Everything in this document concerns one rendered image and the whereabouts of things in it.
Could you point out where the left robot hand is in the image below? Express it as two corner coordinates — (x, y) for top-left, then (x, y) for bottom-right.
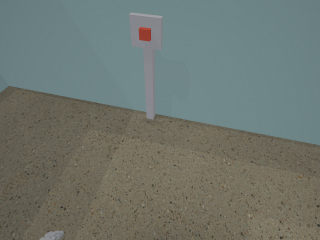
(39, 230), (64, 240)

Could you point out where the button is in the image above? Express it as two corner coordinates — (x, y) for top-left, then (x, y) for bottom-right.
(138, 27), (151, 42)

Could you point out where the panel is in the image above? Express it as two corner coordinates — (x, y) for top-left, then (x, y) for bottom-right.
(129, 12), (163, 120)

